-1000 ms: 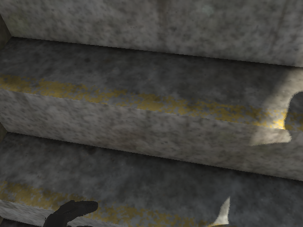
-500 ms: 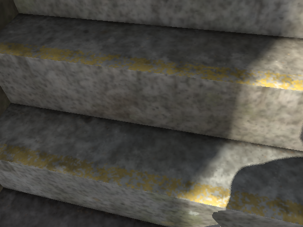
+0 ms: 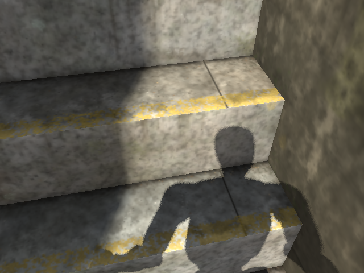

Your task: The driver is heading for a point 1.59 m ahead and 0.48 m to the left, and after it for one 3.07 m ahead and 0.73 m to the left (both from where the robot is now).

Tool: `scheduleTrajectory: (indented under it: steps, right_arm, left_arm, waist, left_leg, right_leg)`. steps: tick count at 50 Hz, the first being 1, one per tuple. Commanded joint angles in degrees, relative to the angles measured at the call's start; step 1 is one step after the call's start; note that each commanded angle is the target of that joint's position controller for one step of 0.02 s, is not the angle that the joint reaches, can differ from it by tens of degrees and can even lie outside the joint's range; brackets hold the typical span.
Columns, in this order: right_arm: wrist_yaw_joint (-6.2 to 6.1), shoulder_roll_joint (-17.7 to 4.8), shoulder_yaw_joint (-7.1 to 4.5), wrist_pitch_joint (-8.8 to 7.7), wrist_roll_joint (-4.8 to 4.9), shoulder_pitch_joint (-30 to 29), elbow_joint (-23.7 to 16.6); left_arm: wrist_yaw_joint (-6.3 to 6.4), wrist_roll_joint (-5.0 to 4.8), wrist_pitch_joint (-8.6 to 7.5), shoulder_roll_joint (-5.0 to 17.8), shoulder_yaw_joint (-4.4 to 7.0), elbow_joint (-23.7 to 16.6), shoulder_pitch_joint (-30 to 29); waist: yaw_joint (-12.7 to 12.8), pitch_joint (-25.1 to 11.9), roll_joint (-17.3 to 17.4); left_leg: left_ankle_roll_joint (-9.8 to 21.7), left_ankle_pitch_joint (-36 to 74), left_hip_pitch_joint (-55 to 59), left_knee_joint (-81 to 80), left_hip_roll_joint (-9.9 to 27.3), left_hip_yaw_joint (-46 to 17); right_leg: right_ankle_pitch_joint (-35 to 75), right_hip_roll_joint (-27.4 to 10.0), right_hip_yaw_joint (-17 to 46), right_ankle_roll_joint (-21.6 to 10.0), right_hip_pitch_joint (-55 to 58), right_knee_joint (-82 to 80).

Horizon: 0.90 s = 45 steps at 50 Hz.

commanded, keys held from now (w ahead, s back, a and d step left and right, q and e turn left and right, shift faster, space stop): w+q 1.00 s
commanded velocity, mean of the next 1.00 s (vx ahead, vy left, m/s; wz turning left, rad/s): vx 0.50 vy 0.00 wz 0.51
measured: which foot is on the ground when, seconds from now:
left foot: up 0.00-0.08, down 0.10-0.44, up 0.46-0.78, down 0.80-1.00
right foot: down 0.00-0.12, up 0.14-0.38, down 0.40-0.80, up 0.82-1.00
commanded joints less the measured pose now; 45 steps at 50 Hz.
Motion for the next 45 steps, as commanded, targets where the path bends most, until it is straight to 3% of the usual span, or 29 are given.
scheduleTrajectory:
  steps: [1, 4, 6, 7, 8, 9, 12, 14, 17, 18, 20, 21, 22, 23, 24, 27, 30, 32, 33, 34, 35, 36, 37, 38, 39, 40, 41, 42, 45]
  right_arm:
    - [0.25, 7.7, 3.51, 0.13, -0.61, 1.6, -2.0]
    - [0.08, 8.9, 2.88, -2.22, -1.75, 19.8, 6.5]
    - [0.79, 4.1, 3.07, -4.33, 0.03, 25.1, 3.2]
    - [0.0, -6.5, 0.77, -5.53, 3.53, 11.0, -3.3]
    - [0.23, -6.5, 0.39, -6.59, 3.98, 5.9, -5.3]
    - [0.67, -5.8, 0.93, -8.14, 3.3, 4.8, -5.7]
    - [-1.01, 2.0, 4.39, -11.38, 3.06, 4.0, -4.1]
    - [0.14, 0.3, 4.27, -10.37, 3.83, 5.1, -5.3]
    - [-0.77, 0.2, 4.15, -8.04, 3.88, 3.7, -5.6]
    - [-0.05, -0.1, 3.45, -6.5, 5.85, 7.9, -1.1]
    - [4.38, -0.7, 1.77, -3.5, 1.32, 1.4, 1.4]
    - [5.79, 5.1, 2.22, -4.75, -0.61, 3.4, 1.5]
    - [7.43, 12.2, 4.93, -6.45, -2.34, 1.9, -0.9]
    - [8.34, 14.0, 6.29, -6.85, -1.1, -5.1, 0.9]
    - [8.09, 12.4, 5.61, -7.58, 0.44, -9.8, 1.1]
    - [3.18, 8.1, 3.26, -7.36, 2.03, -13.3, 0.3]
    - [2.22, 14.8, 6.81, -4.18, 3.1, -17.8, -4.6]
    - [0.2, 8.8, 6.7, -3.05, 2.94, -29.1, -12.0]
    - [-0.07, 4.0, 6.53, -1.58, 3.07, -36.0, -14.2]
    - [2.48, 6.6, 9.02, 1.3, 1.16, -47.5, -19.8]
    - [0.37, 13.5, 7.91, -0.95, 0.7, -28.3, -13.0]
    - [4.73, 13.0, 11.88, 2.02, 3.8, -36.8, -18.7]
    - [0.4, 9.4, 5.32, -0.14, -0.91, -5.1, -5.5]
    - [3.52, 4.6, 9.08, 3.04, 4.83, -20.7, -13.4]
    - [-0.6, 6.3, 5.36, -0.94, -0.47, -16.2, -8.7]
    - [-1.83, 4.5, 4.62, -0.45, -0.5, -11.1, -6.7]
    - [-2.29, 2.4, 3.18, -0.35, 1.15, -12.9, -4.4]
    - [-3.76, -1.6, 1.18, -1.38, -2.24, -9.3, -3.1]
    - [-3.9, -1.5, -0.36, -4.46, -3.2, -8.2, 6.5]
  left_arm:
    - [-4.21, 3.21, 2.32, -0.5, -0.6, -5.4, -3.5]
    - [-4.52, 0.52, 2.24, -3.0, -0.9, -4.8, -12.1]
    - [-4.7, 2.25, 1.35, -5.7, -1.24, -3.3, -12.5]
    - [-4.54, 4.25, 0.45, -6.8, -2.31, 0.1, -0.2]
    - [-3.82, 2.91, -0.42, -2.8, -0.66, 2.8, -3.9]
    - [-1.55, 0.49, -2.0, 3.3, 2.02, 2.8, -11.9]
    - [2.23, 3.42, -3.46, 4.2, 2.49, 5.7, -14.9]
    - [3.65, 1.4, -3.98, 5.6, 3.05, 4.7, -13.7]
    - [5.6, 1.48, -2.89, -3.6, 0.86, -4.3, -18.4]
    - [3.64, 0.79, -1.77, -6.6, -0.53, -6.8, -26.0]
    - [2.53, -0.03, -1.42, -6.7, 0.91, -5.4, -14.8]
    - [3.72, 0.49, -1.7, -1.0, 3.81, -3.7, -0.6]
    - [4.41, 1.39, -1.51, 6.3, 5.63, -0.9, 9.0]
    - [2.15, 3.58, -0.12, 10.3, 7.31, 2.5, 18.2]
    - [-1.07, 3.97, 0.01, 5.3, 5.64, 6.9, 19.1]
    - [-2.43, 0.7, -2.75, -13.8, -2.62, 13.0, 20.5]
    - [-1.42, 3.9, -4.48, -13.5, -3.33, 19.6, 20.0]
    - [-3.85, 4.9, -4.72, -8.7, -2.09, 18.4, 11.1]
    - [-4.3, 4.27, -4.76, -3.2, -0.1, 17.6, 6.7]
    - [-5.46, 2.8, -3.31, 5.4, 2.18, 19.0, 11.5]
    - [8.7, -7.7, -7.87, 4.7, 2.73, 11.0, 7.8]
    - [-2.47, 2.88, -6.17, 8.5, 0.74, 24.5, 19.8]
    - [9.69, -8.44, -7.99, 12.1, 5.31, 10.5, 7.2]
    - [-2.11, 4.28, -6.72, 10.1, 1.25, 24.1, 32.5]
    - [6.81, -7.73, -9.71, 7.5, 4.11, 13.1, 22.1]
    - [9.13, -8.77, -11.3, 10.1, 3.93, 10.3, 18.5]
    - [9.75, -5.44, -11.01, 8.3, 4.63, 8.1, 15.3]
    - [9.36, -2.17, -10.83, 1.3, 3.08, 2.5, 7.9]
    - [9.0, 0.4, -7.96, -11.8, -0.89, -11.8, -2.5]
  waist:
    - [2.8, 2.6, -7.2]
    - [-1.6, 0.8, 1.7]
    - [-1.4, -2.7, 12.9]
    - [3.2, -0.5, 22.5]
    - [2.3, 4.3, 13.5]
    - [0.2, 4.4, 1.3]
    - [-1.5, 1.6, 1.2]
    - [-1.8, 1.3, 3.7]
    - [-3.6, -2.6, 3.3]
    - [-6.0, 1.6, 2.4]
    - [-1.9, -0.4, 11.4]
    - [2.9, -5.7, 3.8]
    - [5.9, -8.9, -15.9]
    - [11.7, -1.3, -14.3]
    - [8.6, 8.0, -4.1]
    - [4.9, 5.9, -0.4]
    - [-0.3, 10.3, -3.1]
    - [-3.0, 8.2, 4.1]
    - [-2.3, 6.4, 3.5]
    - [-1.1, 6.5, -5.1]
    - [-0.7, 14.4, 1.7]
    - [-5.9, -3.9, -11.6]
    - [-12.1, -3.0, -3.5]
    - [-4.8, -20.6, -13.0]
    - [-1.7, -14.3, -5.1]
    - [-5.0, -19.5, -4.1]
    - [-3.9, -13.9, -1.3]
    - [-6.8, -14.6, 6.2]
    - [1.5, 1.7, 2.8]
  left_leg:
    - [2.1, -1.0, 6.1, -21.0, -1.5, -4.3]
    - [6.6, -4.9, 15.9, -44.5, -8.2, -3.2]
    - [19.5, -14.8, 24.4, -54.1, -2.1, -36.0]
    - [27.5, -41.7, 19.9, -62.2, 5.2, -62.8]
    - [28.1, -42.2, 10.8, -66.9, 9.3, -71.8]
    - [23.1, -35.3, 14.3, -66.2, 8.5, -64.1]
    - [16.2, -25.8, 13.3, -48.8, -0.5, -45.0]
    - [14.6, -17.1, 8.3, -47.9, -3.0, -34.8]
    - [14.9, -7.4, 12.1, -46.5, -4.9, -33.6]
    - [17.5, -11.2, 18.7, -52.8, -3.9, -35.3]
    - [19.5, -8.3, 15.3, -48.6, -3.3, -35.0]
    - [18.0, 4.2, -0.5, -37.9, -2.6, -36.4]
    - [9.1, 5.4, -17.4, -20.8, -12.7, -21.3]
    - [6.9, -8.6, -37.1, 8.6, -12.1, -17.1]
    - [9.3, -5.0, -47.4, 38.0, -7.7, -12.6]
    - [15.0, 1.7, -47.0, 49.9, -3.3, -12.3]
    - [18.2, -9.7, -60.6, 61.8, 0.2, -12.9]
    - [17.1, -3.0, -40.3, 30.2, 5.9, -3.0]
    - [16.6, -0.4, -25.4, 20.2, 8.3, -0.2]
    - [14.0, -13.1, -7.3, 20.3, 4.6, 6.3]
    - [10.3, -13.8, 2.3, 11.5, -0.4, 15.0]
    - [14.4, -2.8, 2.0, 19.0, -0.2, 7.7]
    - [11.1, -17.2, 9.9, 6.5, -5.7, 11.4]
    - [14.9, -6.9, 17.0, -3.6, -8.6, 8.5]
    - [12.1, -19.3, 27.2, -8.9, -10.9, 5.4]
    - [10.4, -21.6, 33.4, -16.7, -12.2, -2.7]
    - [10.7, -20.7, 36.6, -28.0, -11.1, -8.5]
    - [16.8, -22.1, 43.2, -50.0, 6.1, -41.6]
    - [13.5, -29.8, 26.5, -53.5, 6.0, -40.5]
  right_leg:
    - [23.0, -16.0, 5.7, -9.5, 2.1, -10.8]
    - [14.0, -6.8, -1.5, -8.7, -1.9, 14.2]
    - [6.3, 1.6, 4.8, -4.3, -25.2, 41.2]
    - [8.6, 3.5, 13.0, 0.5, -37.6, 55.5]
    - [13.4, 4.1, 15.9, 3.0, -37.5, 65.9]
    - [12.0, 4.6, 14.1, 4.9, -41.4, 66.5]
    - [17.9, 2.0, 14.6, 3.8, -34.7, 67.9]
    - [12.7, 1.6, 9.4, 4.0, -26.3, 60.5]
    - [0.8, 1.8, 6.4, 7.2, -15.2, 22.3]
    - [-30.4, 5.1, 0.0, 8.6, -18.6, -2.1]
    - [8.9, 3.6, -2.0, 4.7, 2.2, -9.1]
    - [13.0, -4.4, 11.0, -4.4, 22.8, -1.3]
    - [9.3, -18.9, 40.5, -22.3, 37.7, -10.3]
    - [7.2, -28.8, 56.8, -30.0, 41.7, -17.9]
    - [2.0, -26.6, 47.7, -26.1, 34.3, -17.8]
    - [3.3, -18.0, 26.5, -16.2, 23.8, -17.5]
    - [10.3, -18.4, 16.7, -12.1, 19.0, -22.2]
    - [11.2, -14.0, 4.5, -8.5, -0.4, -31.6]
    - [14.2, -13.0, 2.3, -8.8, -16.7, -36.6]
    - [27.1, -15.6, 5.2, -14.1, -27.6, -49.8]
    - [77.8, -16.7, -7.4, -4.2, -10.6, -44.6]
    - [117.4, -21.9, 2.5, -12.0, -11.8, -32.4]
    - [126.5, -18.4, -8.6, -2.2, 12.5, -17.6]
    - [148.9, -22.8, 3.5, -14.8, 4.5, -16.2]
    - [116.0, -15.4, -4.2, -4.5, 11.2, -3.0]
    - [102.2, -14.2, -1.1, -5.9, 5.9, 7.3]
    - [58.1, -8.3, 0.1, -3.7, -4.0, 20.8]
    - [25.4, 1.7, 6.8, -1.3, -28.1, 59.7]
    - [20.0, 1.7, 12.3, -4.7, -44.5, 94.9]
